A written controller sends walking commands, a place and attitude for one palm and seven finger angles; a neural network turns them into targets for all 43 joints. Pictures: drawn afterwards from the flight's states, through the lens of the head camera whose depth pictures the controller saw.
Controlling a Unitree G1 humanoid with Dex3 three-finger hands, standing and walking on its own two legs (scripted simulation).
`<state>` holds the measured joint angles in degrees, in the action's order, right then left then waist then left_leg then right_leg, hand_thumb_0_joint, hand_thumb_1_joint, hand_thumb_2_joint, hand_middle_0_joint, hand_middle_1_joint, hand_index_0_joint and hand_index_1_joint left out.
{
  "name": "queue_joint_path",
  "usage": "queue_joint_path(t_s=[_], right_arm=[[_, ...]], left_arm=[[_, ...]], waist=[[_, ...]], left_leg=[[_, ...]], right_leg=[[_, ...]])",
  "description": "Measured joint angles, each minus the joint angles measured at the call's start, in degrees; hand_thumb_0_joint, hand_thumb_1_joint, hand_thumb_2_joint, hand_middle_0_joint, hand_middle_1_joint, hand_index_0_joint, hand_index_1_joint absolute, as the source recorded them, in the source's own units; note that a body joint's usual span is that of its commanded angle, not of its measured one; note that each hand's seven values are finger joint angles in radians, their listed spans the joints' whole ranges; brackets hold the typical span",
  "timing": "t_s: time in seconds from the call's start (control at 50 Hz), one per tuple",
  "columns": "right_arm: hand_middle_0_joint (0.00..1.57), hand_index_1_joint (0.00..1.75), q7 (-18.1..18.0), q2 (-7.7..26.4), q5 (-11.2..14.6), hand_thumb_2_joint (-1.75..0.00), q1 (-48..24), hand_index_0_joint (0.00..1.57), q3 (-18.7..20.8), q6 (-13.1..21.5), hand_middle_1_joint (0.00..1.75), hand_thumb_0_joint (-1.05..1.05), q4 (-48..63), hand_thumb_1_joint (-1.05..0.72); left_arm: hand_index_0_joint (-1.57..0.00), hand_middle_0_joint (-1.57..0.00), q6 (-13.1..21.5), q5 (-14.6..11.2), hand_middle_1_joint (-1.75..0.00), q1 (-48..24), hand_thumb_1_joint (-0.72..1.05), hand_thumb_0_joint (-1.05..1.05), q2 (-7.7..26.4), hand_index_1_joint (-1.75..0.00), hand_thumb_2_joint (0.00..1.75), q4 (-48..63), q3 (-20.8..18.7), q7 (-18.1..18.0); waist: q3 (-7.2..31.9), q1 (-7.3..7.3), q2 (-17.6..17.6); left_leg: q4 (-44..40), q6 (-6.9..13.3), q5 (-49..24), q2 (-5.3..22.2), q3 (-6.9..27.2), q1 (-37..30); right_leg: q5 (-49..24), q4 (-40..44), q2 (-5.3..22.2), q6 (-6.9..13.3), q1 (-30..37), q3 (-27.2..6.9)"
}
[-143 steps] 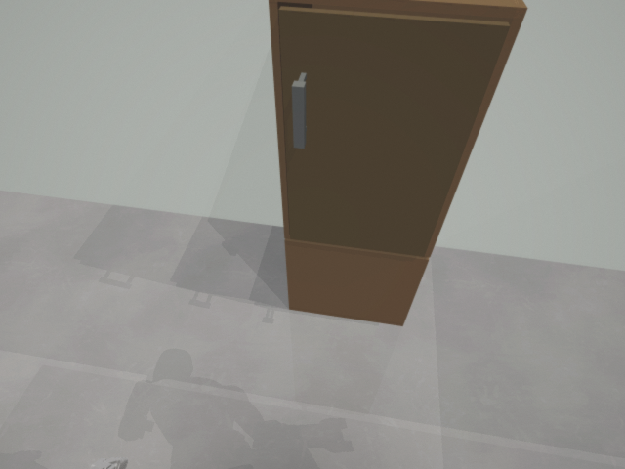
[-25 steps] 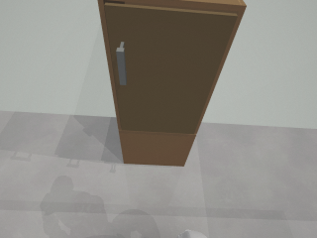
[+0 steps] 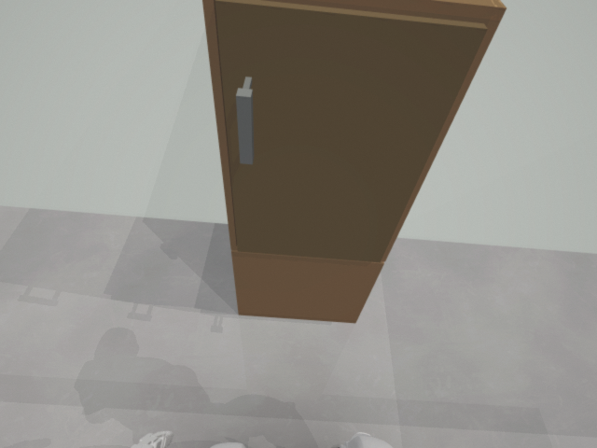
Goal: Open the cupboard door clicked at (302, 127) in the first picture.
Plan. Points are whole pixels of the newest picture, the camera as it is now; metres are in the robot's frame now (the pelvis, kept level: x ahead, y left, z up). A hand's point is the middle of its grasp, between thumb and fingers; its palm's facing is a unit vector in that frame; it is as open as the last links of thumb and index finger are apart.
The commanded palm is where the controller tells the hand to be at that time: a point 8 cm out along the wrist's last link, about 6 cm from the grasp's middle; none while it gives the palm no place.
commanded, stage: come to a stop and stand still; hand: left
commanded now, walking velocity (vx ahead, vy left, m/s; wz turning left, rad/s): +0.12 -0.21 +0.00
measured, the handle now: (247, 121) +0.58 +0.12 +0.11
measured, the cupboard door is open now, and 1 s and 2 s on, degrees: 0 0 0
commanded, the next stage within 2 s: look again from close up in 1.02 s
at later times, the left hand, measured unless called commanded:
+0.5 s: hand out of the picture +0.00 +0.17 -0.15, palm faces -0.02 -0.98 -0.20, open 7.4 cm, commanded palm none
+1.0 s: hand out of the picture -0.03 +0.08 -0.15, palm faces +0.05 -0.99 -0.14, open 7.3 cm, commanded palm none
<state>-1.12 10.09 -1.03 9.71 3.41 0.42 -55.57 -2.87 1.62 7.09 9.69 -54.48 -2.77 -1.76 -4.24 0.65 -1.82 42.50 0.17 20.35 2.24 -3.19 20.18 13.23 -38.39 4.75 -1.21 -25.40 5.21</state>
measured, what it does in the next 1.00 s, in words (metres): steps on the spot: right foot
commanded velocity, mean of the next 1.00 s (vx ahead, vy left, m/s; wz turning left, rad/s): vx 0.00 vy -0.04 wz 0.00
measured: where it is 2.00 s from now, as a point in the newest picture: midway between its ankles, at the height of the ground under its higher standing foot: outside the picture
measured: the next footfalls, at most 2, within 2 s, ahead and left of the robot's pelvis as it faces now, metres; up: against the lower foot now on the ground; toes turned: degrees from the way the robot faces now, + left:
right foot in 0.50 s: +0.03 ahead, -0.16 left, +0.00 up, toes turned -3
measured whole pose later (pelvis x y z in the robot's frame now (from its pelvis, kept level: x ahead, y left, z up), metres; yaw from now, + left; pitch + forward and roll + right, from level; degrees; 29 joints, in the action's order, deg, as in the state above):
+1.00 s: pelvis +0.00 -0.06 +0.03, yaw -1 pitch -1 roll +0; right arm -2.2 6.7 -0.7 16.4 0.7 -0.5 -67.4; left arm 0.4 0.3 19.7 4.7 -65.6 0.1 -2.2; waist -1.6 -0.2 0.5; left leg 24.2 -3.6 11.2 5.4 -3.1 11.4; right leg 16.9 -23.4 -1.9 2.8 -5.5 4.0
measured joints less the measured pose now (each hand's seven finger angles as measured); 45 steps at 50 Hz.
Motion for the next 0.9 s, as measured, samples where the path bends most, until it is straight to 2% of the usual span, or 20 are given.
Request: queue_joint_path(t_s=[0.02,0.06,0.12,0.18,0.3,0.4,0.44,0.5,0.52,0.58,0.66,0.9], right_arm=[[0.19,0.29,0.0,-0.4,-0.3,-0.90,0.3,0.20,-0.2,0.2,0.30,0.00,0.4,-0.91],[0.19,0.29,-0.1,-1.5,-0.8,-0.90,1.4,0.20,-1.1,0.0,0.30,0.00,0.4,-0.91],[0.20,0.30,-0.8,-2.6,-0.9,-0.90,3.0,0.20,-1.9,-0.2,0.30,0.00,-0.9,-0.92],[0.20,0.30,-1.3,-2.5,-0.6,-0.90,4.2,0.20,-2.0,0.1,0.30,0.00,-1.9,-0.93],[0.20,0.30,-2.0,-2.4,-0.3,-0.90,5.3,0.20,-2.0,0.6,0.30,0.00,-3.7,-0.92],[0.20,0.30,-1.7,-2.0,-0.3,-0.90,6.1,0.20,-1.8,-0.1,0.30,0.00,-6.4,-0.91],[0.20,0.30,-1.4,-1.8,-0.2,-0.90,6.7,0.20,-1.6,-0.4,0.30,0.00,-7.7,-0.91],[0.20,0.30,-1.0,-1.9,0.2,-0.90,8.0,0.20,-1.5,-0.6,0.30,0.01,-9.5,-0.91],[0.20,0.30,-0.9,-1.8,0.4,-0.90,8.2,0.20,-1.4,-0.7,0.30,0.01,-10.2,-0.91],[0.20,0.30,-0.6,-1.5,0.4,-0.90,8.6,0.20,-1.8,-1.3,0.30,0.01,-11.7,-0.91],[0.20,0.30,-0.3,-2.8,0.2,-0.90,8.9,0.20,-2.5,-1.3,0.30,0.01,-12.4,-0.91],[0.20,0.30,-0.6,-4.0,0.2,-0.90,7.8,0.20,-2.9,-1.1,0.30,0.01,-12.1,-0.91]], left_arm=[[-0.21,-0.20,-0.5,-0.2,-0.30,0.6,0.90,0.01,0.4,-0.30,0.90,-0.1,-0.2,0.0],[-0.20,-0.20,-1.1,0.0,-0.30,2.1,0.90,0.01,1.1,-0.30,0.90,-0.9,-0.8,0.3],[-0.20,-0.20,-0.6,0.1,-0.30,5.2,0.90,0.01,2.3,-0.30,0.90,-2.1,-1.4,1.1],[-0.20,-0.19,-0.4,0.1,-0.30,9.0,0.91,0.01,3.0,-0.30,0.90,-3.7,-1.5,1.3],[-0.20,-0.19,-1.5,0.0,-0.30,13.2,0.91,0.01,3.4,-0.30,0.90,-7.4,-1.2,1.2],[-0.20,-0.19,-1.6,-0.4,-0.30,12.0,0.91,0.01,2.1,-0.30,0.90,-8.9,-0.2,1.1],[-0.20,-0.19,-1.0,-0.6,-0.30,10.8,0.91,0.01,1.3,-0.30,0.90,-9.0,0.3,1.0],[-0.20,-0.19,0.8,-0.8,-0.30,9.3,0.91,0.01,0.5,-0.30,0.90,-8.7,1.0,0.6],[-0.20,-0.19,1.4,-0.8,-0.30,8.7,0.91,0.01,-0.1,-0.30,0.90,-9.0,1.3,0.3],[-0.20,-0.19,2.3,-0.6,-0.30,7.7,0.92,0.01,-1.8,-0.30,0.90,-10.0,2.3,-0.5],[-0.20,-0.20,2.8,-1.1,-0.30,8.0,0.95,0.02,-1.4,-0.30,0.90,-10.5,2.6,-0.7],[-0.20,-0.20,3.1,-1.4,-0.30,11.1,0.92,0.01,-3.7,-0.30,0.90,-10.5,2.7,-0.5]], waist=[[0.5,-0.09,-0.6],[1.6,-0.19,-1.2],[3.2,-1.00,-1.7],[4.2,-1.59,-1.5],[3.1,-0.96,-0.8],[1.7,0.24,0.2],[1.7,0.60,0.7],[2.2,0.51,0.3],[2.3,0.35,0.7],[3.0,0.99,3.0],[3.9,1.28,3.1],[3.1,-0.16,2.9]], left_leg=[[0.4,1.1,0.0,-0.3,-0.3,0.1],[-1.6,2.2,-0.3,-0.6,-0.5,-0.7],[-9.1,2.6,-3.9,-1.2,-0.5,-3.5],[-15.8,3.0,-7.2,-1.4,-1.1,-6.0],[-20.9,3.1,-9.7,-0.9,-2.2,-8.0],[-20.7,2.4,-10.1,-0.3,-2.6,-7.6],[-20.2,1.9,-10.1,-0.4,-2.5,-7.1],[-17.8,0.9,-9.3,-1.2,-2.8,-5.9],[-16.5,0.4,-8.7,-1.0,-2.9,-5.6],[-16.8,-0.7,-8.9,0.4,-1.9,-6.8],[-18.0,-1.9,-9.4,1.3,-1.4,-8.3],[-18.3,-3.6,-9.4,3.1,0.1,-8.5]], right_leg=[[4.9,-2.8,-0.7,0.1,-0.9,-1.6],[8.1,-10.7,-2.9,0.3,-2.8,-5.0],[5.2,-19.5,-4.8,-0.4,-3.4,-6.9],[3.4,-20.5,-5.2,-1.3,-1.3,-6.8],[7.9,-13.2,-4.0,-2.0,4.9,-5.8],[11.2,-4.6,-2.9,-1.2,8.9,-4.6],[10.3,0.5,-2.7,-0.7,10.9,-4.2],[2.6,12.3,-2.0,0.0,15.5,-3.8],[3.5,13.4,-2.0,0.1,16.3,-3.8],[3.7,13.0,-3.5,1.0,17.3,-3.0],[3.6,13.3,-4.6,2.3,18.4,-2.6],[3.5,14.6,-6.5,4.0,19.4,-1.3]])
